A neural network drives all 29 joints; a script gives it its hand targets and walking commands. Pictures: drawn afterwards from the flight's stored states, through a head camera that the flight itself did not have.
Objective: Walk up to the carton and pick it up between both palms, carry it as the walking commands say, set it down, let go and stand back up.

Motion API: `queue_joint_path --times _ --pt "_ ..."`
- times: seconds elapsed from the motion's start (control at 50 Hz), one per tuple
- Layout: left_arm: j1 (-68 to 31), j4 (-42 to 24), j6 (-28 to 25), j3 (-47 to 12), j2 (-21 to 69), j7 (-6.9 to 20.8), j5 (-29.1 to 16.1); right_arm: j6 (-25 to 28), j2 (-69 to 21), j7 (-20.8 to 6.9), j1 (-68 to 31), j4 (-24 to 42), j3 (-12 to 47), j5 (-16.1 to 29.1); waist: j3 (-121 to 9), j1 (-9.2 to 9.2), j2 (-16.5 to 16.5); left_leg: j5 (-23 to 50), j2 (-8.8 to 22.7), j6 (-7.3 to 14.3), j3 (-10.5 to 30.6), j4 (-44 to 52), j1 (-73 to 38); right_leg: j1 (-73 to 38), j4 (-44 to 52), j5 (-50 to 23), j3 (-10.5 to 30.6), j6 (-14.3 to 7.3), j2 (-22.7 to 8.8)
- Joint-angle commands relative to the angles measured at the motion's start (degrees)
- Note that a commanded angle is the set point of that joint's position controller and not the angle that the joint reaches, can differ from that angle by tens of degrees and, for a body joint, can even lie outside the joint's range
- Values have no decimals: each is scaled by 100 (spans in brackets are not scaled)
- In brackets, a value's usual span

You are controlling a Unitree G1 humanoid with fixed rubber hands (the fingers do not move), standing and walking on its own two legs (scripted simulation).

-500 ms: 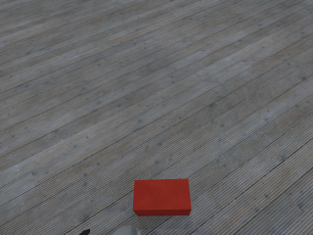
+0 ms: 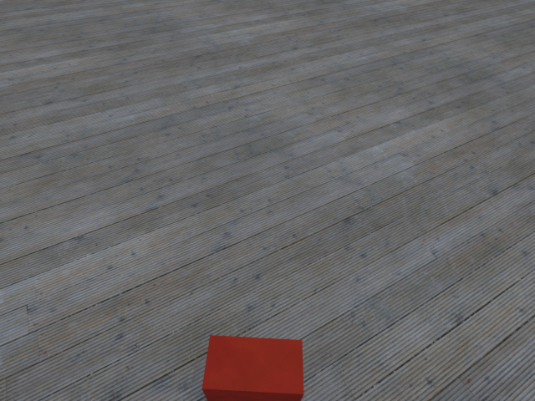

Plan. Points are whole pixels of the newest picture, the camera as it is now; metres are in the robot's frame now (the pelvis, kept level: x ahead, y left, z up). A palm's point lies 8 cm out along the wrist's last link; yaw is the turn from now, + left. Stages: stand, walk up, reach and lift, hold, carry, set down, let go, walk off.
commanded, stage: stand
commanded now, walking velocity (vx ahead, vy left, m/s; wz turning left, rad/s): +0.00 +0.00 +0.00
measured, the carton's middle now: (254, 371) +0.35 +0.04 -0.69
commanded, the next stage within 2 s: none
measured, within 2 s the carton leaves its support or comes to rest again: neither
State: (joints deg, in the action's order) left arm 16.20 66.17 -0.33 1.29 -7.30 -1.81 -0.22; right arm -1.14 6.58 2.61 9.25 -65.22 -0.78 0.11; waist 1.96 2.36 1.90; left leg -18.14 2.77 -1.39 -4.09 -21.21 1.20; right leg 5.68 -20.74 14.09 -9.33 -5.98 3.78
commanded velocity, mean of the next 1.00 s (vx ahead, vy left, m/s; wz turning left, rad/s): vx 0.00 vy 0.00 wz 0.00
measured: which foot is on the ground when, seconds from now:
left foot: down 0.00-1.00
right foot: down 0.00-1.00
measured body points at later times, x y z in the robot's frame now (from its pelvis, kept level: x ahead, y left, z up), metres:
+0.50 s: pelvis +0.02 +0.00 +0.00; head +0.01 +0.01 +0.45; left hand -0.01 +0.20 -0.17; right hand -0.03 -0.18 -0.17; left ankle -0.07 +0.13 -0.74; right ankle -0.02 -0.04 -0.74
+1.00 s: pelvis +0.03 +0.01 +0.00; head +0.05 +0.02 +0.44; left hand +0.02 +0.21 -0.18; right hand +0.01 -0.20 -0.16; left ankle -0.07 +0.13 -0.74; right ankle -0.02 -0.04 -0.74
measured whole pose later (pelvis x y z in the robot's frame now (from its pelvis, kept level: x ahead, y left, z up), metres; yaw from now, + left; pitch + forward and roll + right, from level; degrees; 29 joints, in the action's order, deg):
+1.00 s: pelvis +0.03 +0.01 +0.00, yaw -1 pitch -1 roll -1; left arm 14.6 69.3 -0.6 1.2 -7.1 -3.5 -0.3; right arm -0.9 4.7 3.8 15.5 -68.3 -0.1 -0.1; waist 2.7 0.1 1.5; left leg -21.6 2.9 -1.3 -5.1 -22.1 -0.6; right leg 5.0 -23.3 17.9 -8.3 -5.3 3.9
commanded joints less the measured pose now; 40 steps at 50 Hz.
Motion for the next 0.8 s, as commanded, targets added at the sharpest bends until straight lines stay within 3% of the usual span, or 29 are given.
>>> queue_joint_path --times 0.0,0.06,0.08,0.1,0.14,0.16,0.2,0.24,0.28,0.32,0.34,0.36,0.38,0.4,0.42,0.44,0.46,0.48,0.5,0.54,0.64,0.66,0.7,0.74,0.78 --pt "351 -84 -102 12 -303 -24 27 63 397 28 397 -10 -70 19 444 -182 -562 1253 525 381 405 416 484 220 694 -1377 1279 277 -1125" --pt "441 -70 -133 -5 -296 -35 22 53 373 24 628 -107 -60 -49 242 -202 -198 1217 496 351 372 310 334 220 595 -1755 1319 283 -1164" --pt "399 -40 -131 -23 -170 -48 20 75 297 23 624 -116 -50 -58 318 -217 -239 1344 561 381 457 412 402 223 633 -1491 1297 293 -1158" --pt "433 41 -117 -20 -195 -66 17 72 254 14 647 -153 -18 -47 379 -203 -23 1369 554 345 427 441 451 176 629 -1519 1231 263 -1130" --pt "577 70 -142 -22 -278 -64 6 90 354 35 593 -195 -37 -22 289 -170 -189 1362 552 331 384 363 357 179 587 -1763 1277 241 -1133" --pt "486 94 -148 -36 -161 -73 26 92 254 34 648 -217 -43 -25 443 -189 -83 1276 511 322 398 406 548 197 580 -1832 1283 284 -1135" --pt "437 157 -123 -6 -230 -90 8 104 290 35 684 -193 -51 -8 378 -219 -360 1329 500 347 379 421 497 12 538 -1908 1257 277 -1165" --pt "560 201 -134 -14 -247 -103 -10 95 228 45 696 -268 -15 -23 294 -186 -33 1334 500 279 213 250 550 -64 471 -2453 1232 226 -1237" --pt "577 250 -132 -18 -277 -114 12 100 264 57 850 -330 -21 -16 243 -199 -171 1212 475 314 281 348 420 -61 484 -2372 1261 261 -1249" --pt "446 214 -126 -3 -245 -112 8 95 191 82 1039 -426 -2 -23 391 -227 -27 1359 546 296 339 395 412 49 467 -2132 1230 207 -1197" --pt "429 238 -99 7 -190 -111 -16 97 224 87 1128 -432 -53 45 474 -247 -606 1550 564 269 314 416 567 11 464 -1812 1161 236 -1172" --pt "557 205 -87 -29 -131 -116 10 102 151 80 1044 -335 -16 11 476 -228 -215 1403 553 329 317 373 492 133 505 -1811 1215 236 -1145" --pt "411 274 -100 -33 -191 -118 1 115 198 88 1026 -358 -19 -1 500 -270 -356 1516 530 287 286 341 506 52 433 -2213 1228 214 -1193" --pt "415 210 -89 -33 -111 -121 -7 118 148 94 1070 -342 -8 12 499 -250 -327 1686 557 318 359 396 546 -21 462 -2040 1194 220 -1160" --pt "380 210 -87 10 -191 -108 15 107 116 84 1140 -365 12 -23 483 -241 -66 1433 523 320 315 417 502 -3 479 -1804 1113 238 -1110" --pt "454 262 -102 -50 -202 -104 37 94 176 96 1116 -352 -5 -6 483 -227 -221 1317 537 292 278 386 458 146 460 -1991 1263 208 -1144" --pt "525 314 -99 -39 -158 -125 19 96 97 81 1031 -306 2 6 596 -205 -66 1151 512 305 267 354 690 -2 491 -2013 1184 243 -1126" --pt "462 289 -115 -56 -151 -116 30 107 129 82 1118 -295 -26 -7 504 -247 -289 1162 517 298 255 424 549 75 468 -2187 1312 180 -1214" --pt "376 220 -97 -39 -75 -117 -9 107 87 83 1181 -336 -18 15 556 -251 -268 1309 550 276 324 491 597 27 470 -2075 1273 193 -1179" --pt "380 230 -111 -4 -198 -129 -18 127 98 89 1302 -364 22 -19 440 -269 -112 1747 515 242 272 365 528 -184 325 -2670 1176 180 -1164" --pt "425 200 -89 -16 -225 -127 -12 125 192 132 1273 -358 14 1 203 -241 -400 1977 560 264 193 296 270 -69 254 -2519 1185 207 -1146" --pt "339 188 -106 8 -243 -130 -12 94 134 122 1311 -382 30 -32 337 -260 -52 1853 508 256 181 208 356 -105 251 -2817 1153 206 -1148" --pt "345 279 -98 0 -251 -144 -15 91 121 104 1242 -328 37 -19 311 -259 -126 1715 458 233 177 241 420 -278 223 -3108 1182 163 -1203" --pt "408 244 -105 21 -323 -165 -25 135 147 148 1200 -306 42 -7 217 -239 -287 2224 467 210 117 18 377 -343 37 -3671 1160 147 -1239" --pt "331 245 -100 -3 -241 -154 -13 108 139 142 1278 -316 25 -11 312 -267 -327 2102 462 213 136 107 368 -198 113 -3238 1178 181 -1182"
